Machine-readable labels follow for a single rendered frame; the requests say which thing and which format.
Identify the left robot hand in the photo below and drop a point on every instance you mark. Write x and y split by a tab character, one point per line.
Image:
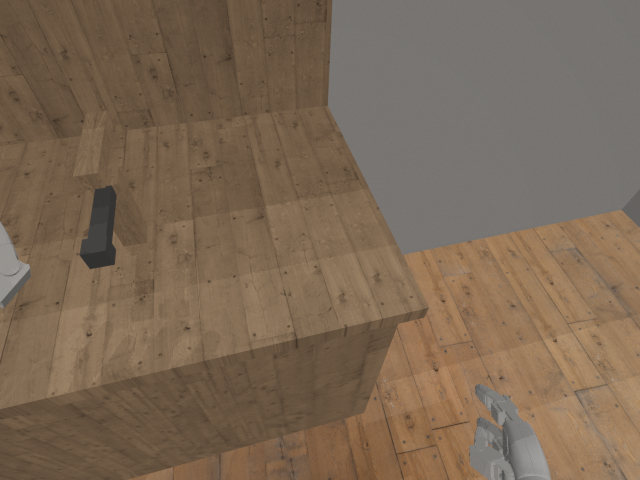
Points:
13	273

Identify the counter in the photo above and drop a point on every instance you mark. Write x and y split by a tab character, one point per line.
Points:
257	286

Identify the right robot hand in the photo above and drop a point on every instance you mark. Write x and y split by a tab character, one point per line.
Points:
516	451

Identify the tap lever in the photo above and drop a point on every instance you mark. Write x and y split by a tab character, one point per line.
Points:
98	250

